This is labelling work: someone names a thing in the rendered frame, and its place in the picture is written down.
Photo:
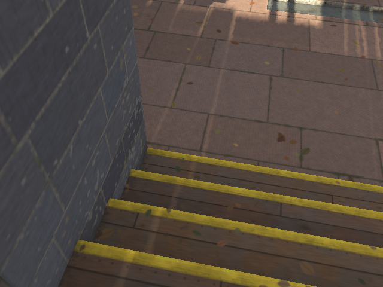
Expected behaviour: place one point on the stairs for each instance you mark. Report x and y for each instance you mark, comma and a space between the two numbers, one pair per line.
190, 221

